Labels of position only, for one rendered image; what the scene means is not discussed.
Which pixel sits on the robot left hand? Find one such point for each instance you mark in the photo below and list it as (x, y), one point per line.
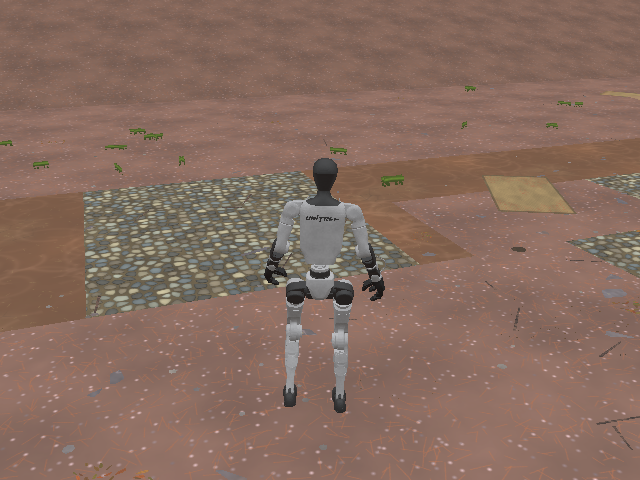
(268, 275)

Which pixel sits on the left robot forearm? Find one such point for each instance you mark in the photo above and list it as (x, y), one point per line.
(274, 258)

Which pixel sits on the right robot forearm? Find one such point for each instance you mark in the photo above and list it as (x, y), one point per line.
(372, 266)

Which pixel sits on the left robot upper arm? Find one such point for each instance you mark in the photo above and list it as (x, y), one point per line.
(291, 210)

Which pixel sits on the right robot upper arm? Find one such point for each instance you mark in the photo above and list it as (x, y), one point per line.
(354, 213)

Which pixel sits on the humanoid robot head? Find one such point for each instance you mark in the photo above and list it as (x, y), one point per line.
(324, 172)

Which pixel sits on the robot right hand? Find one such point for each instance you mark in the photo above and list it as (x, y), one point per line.
(376, 285)

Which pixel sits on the robot left thigh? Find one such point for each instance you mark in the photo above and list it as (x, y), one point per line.
(295, 296)

